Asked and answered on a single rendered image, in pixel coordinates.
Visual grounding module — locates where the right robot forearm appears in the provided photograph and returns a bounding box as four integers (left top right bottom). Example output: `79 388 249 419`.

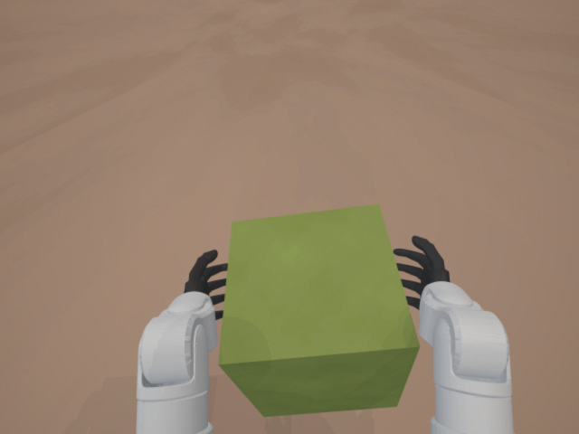
419 281 515 434

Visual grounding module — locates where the robot left hand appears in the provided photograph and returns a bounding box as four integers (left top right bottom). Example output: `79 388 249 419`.
184 250 228 320

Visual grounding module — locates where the robot right hand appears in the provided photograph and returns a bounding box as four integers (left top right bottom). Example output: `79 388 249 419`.
394 236 450 310

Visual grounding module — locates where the carton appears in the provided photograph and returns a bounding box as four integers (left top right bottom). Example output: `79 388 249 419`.
218 204 420 417

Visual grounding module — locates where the left robot forearm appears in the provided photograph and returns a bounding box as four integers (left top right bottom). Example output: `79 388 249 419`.
136 291 218 434

